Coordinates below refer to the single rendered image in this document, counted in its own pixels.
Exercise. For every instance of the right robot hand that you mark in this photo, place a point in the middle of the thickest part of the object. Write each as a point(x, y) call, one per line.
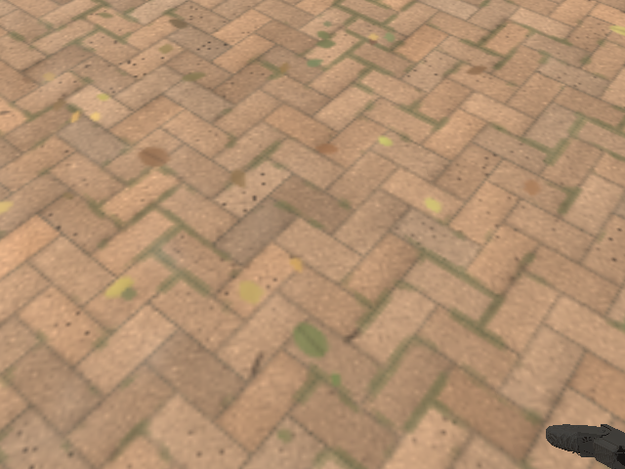
point(605, 443)

